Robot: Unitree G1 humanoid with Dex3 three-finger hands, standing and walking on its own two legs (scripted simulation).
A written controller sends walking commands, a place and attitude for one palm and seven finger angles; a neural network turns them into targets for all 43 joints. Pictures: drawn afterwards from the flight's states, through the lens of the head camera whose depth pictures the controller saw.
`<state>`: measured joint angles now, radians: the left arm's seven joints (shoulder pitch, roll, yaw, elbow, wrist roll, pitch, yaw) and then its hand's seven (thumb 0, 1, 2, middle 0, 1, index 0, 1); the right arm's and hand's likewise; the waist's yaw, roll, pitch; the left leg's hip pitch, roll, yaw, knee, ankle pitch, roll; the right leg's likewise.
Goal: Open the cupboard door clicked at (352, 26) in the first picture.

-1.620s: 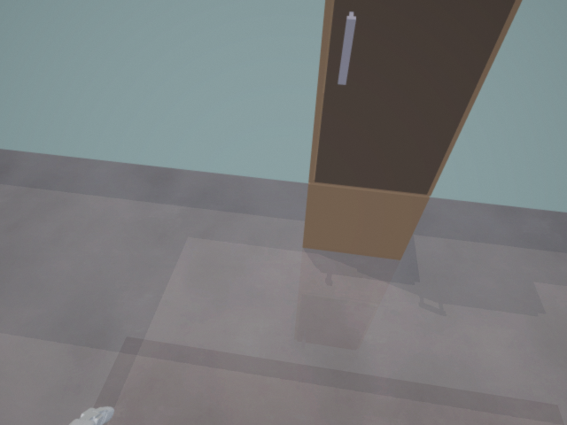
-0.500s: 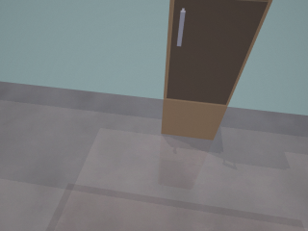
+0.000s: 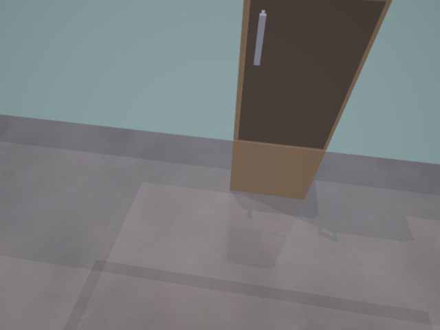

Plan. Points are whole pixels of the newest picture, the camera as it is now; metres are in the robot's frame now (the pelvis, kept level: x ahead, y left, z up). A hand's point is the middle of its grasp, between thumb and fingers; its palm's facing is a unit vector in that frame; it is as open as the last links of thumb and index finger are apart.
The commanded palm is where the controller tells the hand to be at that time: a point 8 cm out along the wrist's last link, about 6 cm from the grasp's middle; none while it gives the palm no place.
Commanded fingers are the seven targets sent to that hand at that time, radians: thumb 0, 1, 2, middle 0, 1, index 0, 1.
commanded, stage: walk to a spot facing it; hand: left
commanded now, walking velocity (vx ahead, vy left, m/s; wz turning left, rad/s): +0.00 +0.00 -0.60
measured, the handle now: (259, 38) +0.94 -0.07 +0.12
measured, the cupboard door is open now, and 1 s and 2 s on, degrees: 0 0 0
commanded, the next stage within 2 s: none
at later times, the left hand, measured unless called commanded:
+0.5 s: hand out of the picture +0.04 +0.15 -0.17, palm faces -0.17 -0.95 -0.26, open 7.3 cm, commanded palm none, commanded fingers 0.00 0.90 0.90 -0.20 -0.30 -0.20 -0.30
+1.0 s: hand out of the picture +0.13 +0.22 -0.18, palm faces -0.44 -0.87 -0.22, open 7.3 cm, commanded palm none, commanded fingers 0.00 0.90 0.90 -0.20 -0.30 -0.20 -0.30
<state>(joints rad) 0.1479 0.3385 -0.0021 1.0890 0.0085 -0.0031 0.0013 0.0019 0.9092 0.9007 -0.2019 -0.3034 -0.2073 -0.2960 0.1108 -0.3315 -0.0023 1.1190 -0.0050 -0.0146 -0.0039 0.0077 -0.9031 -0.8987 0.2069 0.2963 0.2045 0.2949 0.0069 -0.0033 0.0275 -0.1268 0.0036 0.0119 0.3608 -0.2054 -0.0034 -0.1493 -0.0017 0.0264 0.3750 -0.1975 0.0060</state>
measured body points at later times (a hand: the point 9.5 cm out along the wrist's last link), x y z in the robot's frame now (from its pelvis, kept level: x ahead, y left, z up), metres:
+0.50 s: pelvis -0.03 -0.04 -0.01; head +0.01 -0.07 +0.44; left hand +0.05 +0.20 -0.15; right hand +0.00 -0.30 -0.17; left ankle -0.01 +0.12 -0.66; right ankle -0.01 -0.11 -0.75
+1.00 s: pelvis -0.04 +0.05 +0.00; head -0.01 +0.08 +0.44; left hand +0.16 +0.26 -0.16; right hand -0.09 -0.21 -0.12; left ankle +0.00 +0.14 -0.75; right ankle -0.09 -0.08 -0.66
